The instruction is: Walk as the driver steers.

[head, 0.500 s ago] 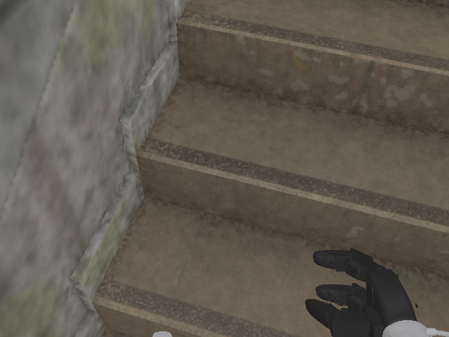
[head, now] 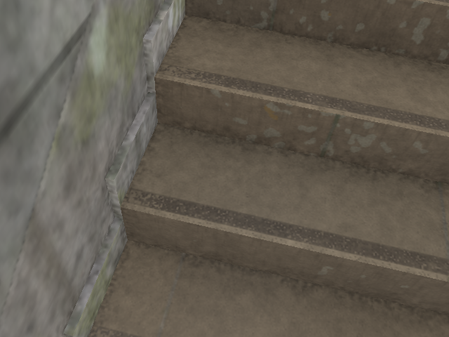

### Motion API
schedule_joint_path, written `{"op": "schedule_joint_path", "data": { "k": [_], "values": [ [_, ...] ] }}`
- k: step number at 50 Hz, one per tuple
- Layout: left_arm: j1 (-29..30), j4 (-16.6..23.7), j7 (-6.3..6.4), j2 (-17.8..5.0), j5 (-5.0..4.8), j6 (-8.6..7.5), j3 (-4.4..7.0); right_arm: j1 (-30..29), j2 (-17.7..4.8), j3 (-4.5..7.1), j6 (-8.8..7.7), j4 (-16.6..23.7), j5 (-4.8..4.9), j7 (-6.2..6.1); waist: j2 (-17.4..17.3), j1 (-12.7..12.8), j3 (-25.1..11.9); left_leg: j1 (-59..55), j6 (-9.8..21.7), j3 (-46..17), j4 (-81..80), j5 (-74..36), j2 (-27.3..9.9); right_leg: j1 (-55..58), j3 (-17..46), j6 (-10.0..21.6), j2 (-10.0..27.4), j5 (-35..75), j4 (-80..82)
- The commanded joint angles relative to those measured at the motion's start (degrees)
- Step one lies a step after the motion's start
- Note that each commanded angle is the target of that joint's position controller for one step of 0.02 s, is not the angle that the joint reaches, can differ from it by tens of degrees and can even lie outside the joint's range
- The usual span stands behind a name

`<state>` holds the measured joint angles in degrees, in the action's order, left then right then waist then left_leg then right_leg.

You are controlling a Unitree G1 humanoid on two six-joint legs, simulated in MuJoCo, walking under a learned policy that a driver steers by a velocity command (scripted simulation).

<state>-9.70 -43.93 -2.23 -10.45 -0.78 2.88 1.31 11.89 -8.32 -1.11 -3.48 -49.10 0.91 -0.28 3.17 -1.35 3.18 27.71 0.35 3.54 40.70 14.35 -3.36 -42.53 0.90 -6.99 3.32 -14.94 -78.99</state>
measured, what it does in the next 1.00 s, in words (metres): climbs: right foot, then left foot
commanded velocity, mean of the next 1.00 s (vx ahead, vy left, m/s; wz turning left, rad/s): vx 0.33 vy -0.05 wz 0.00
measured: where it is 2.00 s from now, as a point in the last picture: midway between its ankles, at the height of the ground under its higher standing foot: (335, 82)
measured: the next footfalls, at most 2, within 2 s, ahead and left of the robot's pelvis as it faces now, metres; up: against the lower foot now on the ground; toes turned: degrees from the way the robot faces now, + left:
right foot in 0.08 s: +0.08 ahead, -0.14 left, +0.00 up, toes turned -3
left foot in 0.36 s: +0.08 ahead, +0.07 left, +0.00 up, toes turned +1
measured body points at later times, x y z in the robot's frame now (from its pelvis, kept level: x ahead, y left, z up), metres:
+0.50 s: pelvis +0.06 -0.06 +0.02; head +0.07 -0.03 +0.47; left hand +0.20 +0.17 -0.10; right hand +0.02 -0.33 -0.10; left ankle +0.04 +0.06 -0.71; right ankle +0.04 -0.18 -0.56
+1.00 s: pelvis +0.28 -0.26 +0.11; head +0.28 -0.27 +0.56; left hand +0.27 -0.01 -0.03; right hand +0.44 -0.51 +0.00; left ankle +0.26 -0.08 -0.36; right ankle +0.27 -0.36 -0.55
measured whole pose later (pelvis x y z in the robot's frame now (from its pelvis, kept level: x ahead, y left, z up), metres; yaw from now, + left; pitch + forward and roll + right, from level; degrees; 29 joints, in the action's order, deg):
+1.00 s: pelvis +0.28 -0.26 +0.11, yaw -1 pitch +6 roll -1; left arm -22.0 -58.1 -3.2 -12.0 1.0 -2.6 1.0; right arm 7.0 -15.9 3.5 -5.0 -48.7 -3.3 3.0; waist -3.4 2.0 -7.3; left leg 56.0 10.9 -12.3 110.9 -3.3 5.9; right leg -37.4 -3.3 1.8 -1.0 -32.8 -63.8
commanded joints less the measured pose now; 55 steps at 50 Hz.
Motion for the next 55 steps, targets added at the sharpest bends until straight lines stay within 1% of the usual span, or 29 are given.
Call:
{"op": "schedule_joint_path", "data": {
  "k": [1,4,5,6,8,9,15,16,18,19,21,27,28,30,33,34,35,36,39,40,41,42,44,45,49,50,52,53,55],
  "values": [
    [-2.4,2.23,2.3,0.13,0.61,-2.06,0.47,12.63,-12.35,4.87,5.51,1.15,-0.91,-6.12,-19.79,-4.1,-9.16,-17.25,9.24,-12.12,-16.72,3.29,-6.71,16.32,-8.42,4.08,-1.29,-12.54,39.8],
    [-6.56,2.12,4.54,-5.23,2.76,-0.71,1.46,11.16,-13.91,7.46,5.81,5.78,-3.44,-7.69,-6.16,-4.31,-2.36,-10.41,6.94,-19.38,-8.93,2.74,-12.98,25.03,-3.24,8.63,-3.54,-2.09,57.24],
    [-6.53,1.41,5.05,-6.34,2.87,-2.08,1.87,4.83,-8.68,6.26,5.26,9.85,-2.85,-6.99,10.9,-4.25,0.59,1.21,2.11,-5.77,-3.48,7.86,-1.81,24.91,7.81,11.97,3.83,7.88,58.13],
    [-5.12,3.36,3.61,-4.8,-1.41,-3.77,0.97,-7.69,3.69,1.13,1.28,10.32,-3.75,0.4,17.28,1.31,-5.49,12.68,-1.72,-2.36,11.29,18.12,4.96,27.68,21.82,25.79,10.72,-6.2,62.75],
    [0.76,5.9,-0.14,-4.74,1.02,-8.2,0.15,-2.94,-5.15,4.25,1.09,3.85,-0.87,2.07,5.06,1.63,-4.02,18.18,-6.65,-19.48,34.01,9.29,4.23,25.45,23.63,20.39,12.99,-13.12,60.85],
    [-1.19,5.9,3.57,-0.05,4.21,-8.39,-0.92,7.71,-5.75,5.85,3.4,1.35,-1.56,-2.97,-6.22,-2.26,-4.13,1.24,-4.23,-9.57,26.44,10.55,1.43,22.04,17.07,17.97,15.26,6.26,64.73],
    [-11.11,1.45,7.55,-4.3,2.44,-6.38,0.96,2.16,-4.7,5.01,6.11,2.47,-0.4,-5.13,10.07,5.57,-4.95,-1.9,-2.12,-3.68,-7.23,14.95,2.72,40.82,11.9,16.57,10.52,16.27,58.77],
    [-14.34,1.29,5.19,-8.23,1.02,-4.01,3.5,6.43,-7.3,6.69,4.27,5.19,0.74,-6.28,20.39,1.04,-11.71,-14.85,1.32,2.61,-10.21,15.62,5.37,33.96,4.64,17.94,0.26,-22.23,59.7],
    [2.64,6.97,3.32,-1.64,2.46,-2.36,2.65,19.01,-10.6,8.13,3.23,-1.05,-1.4,-7.06,-2.4,-8.39,0.39,-32.79,3.57,-8.53,-18.99,10.03,-4.72,0.29,-0.79,14.91,-5.58,-21.02,36.76],
    [4.22,11.22,2.47,-0.87,1.91,-3.05,2.59,20.1,-15.66,9.73,2.66,0.88,-3.78,-7.33,-22.25,-7.49,2.16,-29.81,10.91,-39.32,-29.12,31.04,-20.97,-13.24,-0.32,11.58,-6.16,-13.01,20.32],
    [5.6,13.39,2.06,-3.72,4.76,-4.22,3.39,13.32,-7.81,7.81,0.96,2.07,-2.54,-7.91,-15.54,-2.25,4.41,-17.93,14.93,-41.67,-33.93,35.0,-23.01,-14.61,4.28,9.16,-2.24,-0.72,0.42],
    [8.17,12.37,0.9,1.84,4.98,-1.39,1.6,21.68,-9.1,7.65,-2.6,-3.16,-3.61,-6.48,-7.74,-1.94,1.19,-24.64,12.33,-22.91,-24.97,15.82,-13.99,-29.34,3.31,8.91,-3.37,-0.65,-31.99],
    [11.57,11.38,-0.62,2.9,-1.37,1.27,-2.73,17.33,-1.06,2.57,-5.36,-4.04,-7.67,0.28,-19.42,-3.72,-4.21,-16.02,13.54,-16.89,-25.67,11.4,-12.13,-30.96,5.82,13.45,-1.22,-3.87,-44.16],
    [18.67,15.09,1.06,4.99,5.35,-0.83,-0.83,25.75,-6.15,6.19,-5.55,-6.13,-3.2,-3.16,-9.87,-4.94,1.19,-26.57,11.94,-21.85,-24.67,16.62,-14.61,-42.48,2.61,11.33,-0.2,-5.18,-46.81],
    [18.59,15.2,1.1,0.92,2.45,-3.96,-4.7,21.09,-0.78,2.05,-5.69,-10.35,-11.26,2.35,-10.77,-2.33,-0.16,-17.32,12.39,-17.5,-30.96,17.26,-16.33,-47.75,6.6,21.73,6.12,-16.8,-38.25],
    [24.62,18.76,1.08,-3.63,2.76,-3.81,-4.11,20.72,-4.98,2.97,-5.28,-10.01,-9.52,3.05,-3.81,-2.55,-4.81,-12.27,9.83,-15.13,-32.52,16.36,-15.79,-38.54,3.55,21.15,9.01,-12.07,-16.88],
    [28.37,23.22,-0.04,4.92,2.91,-3.44,-3.78,21.64,-9.88,5.72,-5.29,-7.59,-2.38,-0.62,-19.19,-5.2,-0.73,-15.16,10.2,-13.79,-42.11,17.64,-12.96,-29.8,-6.45,15.05,6.89,-13.12,-21.84],
    [35.66,21.47,-0.84,-3.96,-0.25,-2.18,-5.69,14.96,-9.61,3.23,-4.18,-7.55,-6.46,3.54,-7.13,-2.47,-6.56,10.0,8.44,-12.52,-42.27,11.14,-14.4,-10.7,-0.03,14.64,5.02,-29.12,-6.23],
    [1.67,6.26,-2.85,-8.75,-1.38,-4.49,-1.77,-0.9,-22.11,5.44,-4.56,0.14,-4.5,6.38,-13.97,10.94,-12.68,-1.98,8.66,-1.71,-33.52,-35.9,-15.62,10.95,-9.61,10.84,-6.53,-10.01,-0.33],
    [-5.03,2.46,-2.27,-12.15,-0.12,-6.17,-0.16,0.79,-18.82,4.74,-5.09,-0.45,-4.02,6.77,-9.25,12.25,-19.42,-5.96,7.22,1.5,-16.05,-50.52,-11.31,22.69,-7.27,12.98,-8.54,-6.4,15.35],
    [-21.88,0.83,1.11,-9.82,3.64,-5.53,2.1,9.35,-17.39,7.34,-3.88,-1.76,3.77,3.26,-7.24,16.6,-22.65,1.59,2.93,0.24,16.05,-42.35,-3.48,35.82,18.64,15.34,2.44,-29.63,28.2],
    [-24.34,-3.74,3.29,-18.98,1.88,-4.67,4.2,6.49,-8.36,6.05,-3.64,1.12,1.0,2.15,20.43,15.02,-20.9,16.95,0.9,-7.2,37.75,1.98,6.4,36.45,48.87,13.8,10.63,-36.07,54.7],
    [-10.29,-4.29,3.82,-14.82,0.97,-4.66,3.75,5.56,3.75,3.7,-2.19,4.65,-5.2,0.97,17.05,3.32,-8.23,27.34,3.91,-15.86,63.52,-5.15,2.85,21.84,50.42,10.08,11.38,-45.37,60.75],
    [-15.8,-5.47,-0.99,-14.33,-1.15,-6.92,1.23,4.48,-0.82,4.0,-3.04,-0.05,-2.34,4.18,24.23,5.79,-9.22,36.49,9.03,-26.73,65.23,-22.81,8.2,16.93,41.71,17.51,5.41,-33.04,46.93],
    [-1.01,-9.04,-1.98,1.21,2.73,-6.29,-2.19,2.27,-2.81,2.19,-1.46,-0.46,-3.83,4.89,-0.32,-2.69,-7.44,47.12,15.08,-23.96,78.8,-21.74,7.96,14.51,36.41,21.45,9.1,-19.71,51.95],
    [-6.62,-14.13,0.47,0.82,1.1,-8.46,0.55,0.26,7.51,0.05,-0.11,5.93,-7.1,0.57,-0.44,-6.66,-4.49,40.59,7.36,-14.52,76.61,-13.08,6.07,16.36,21.57,12.66,7.99,-13.88,51.61],
    [-7.88,-14.98,2.16,0.4,1.37,-10.79,-0.23,-7.03,2.3,0.27,1.05,8.38,-4.91,-1.91,-6.54,-3.85,0.57,37.07,3.53,-9.96,66.36,-12.54,4.8,10.38,13.47,12.26,6.12,1.72,55.71],
    [1.78,-11.0,-0.45,-0.62,6.99,-9.17,-1.13,-7.8,-7.84,1.37,1.28,6.89,-0.41,3.54,-5.21,-3.85,-11.19,37.52,9.77,-12.68,66.57,-22.48,4.45,10.18,14.59,14.89,4.47,2.77,56.16],
    [-14.18,-17.0,-1.23,0.6,8.37,-7.29,-2.09,-7.02,-4.42,0.26,0.83,5.55,-2.58,6.18,-1.78,0.38,-7.09,59.48,13.53,-14.38,90.67,-11.66,8.18,29.27,18.5,21.3,9.82,8.38,56.64]
  ]
}}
